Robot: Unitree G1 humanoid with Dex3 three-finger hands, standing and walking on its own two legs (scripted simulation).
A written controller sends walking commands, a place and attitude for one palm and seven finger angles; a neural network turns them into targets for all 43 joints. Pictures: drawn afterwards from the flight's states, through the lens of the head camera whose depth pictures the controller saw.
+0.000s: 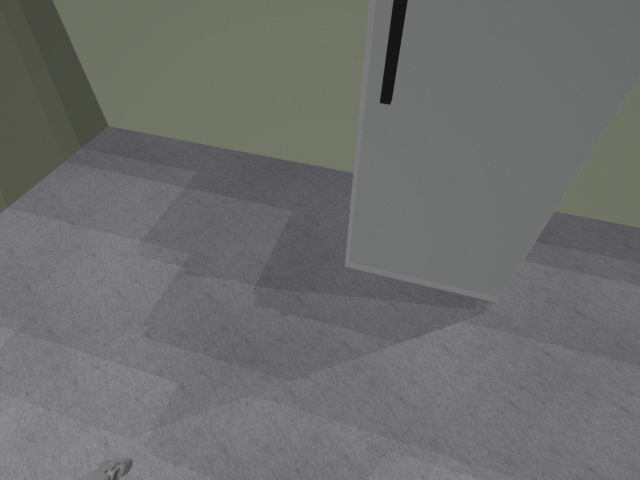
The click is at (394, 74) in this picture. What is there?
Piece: fridge door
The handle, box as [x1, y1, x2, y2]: [380, 0, 407, 104]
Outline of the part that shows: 407,0 393,1 380,102 389,104 391,100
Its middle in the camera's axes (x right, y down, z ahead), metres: +0.16 -0.49 +0.77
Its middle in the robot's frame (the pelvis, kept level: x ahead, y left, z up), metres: +0.94 -0.12 +0.23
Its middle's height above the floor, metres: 1.00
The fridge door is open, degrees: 0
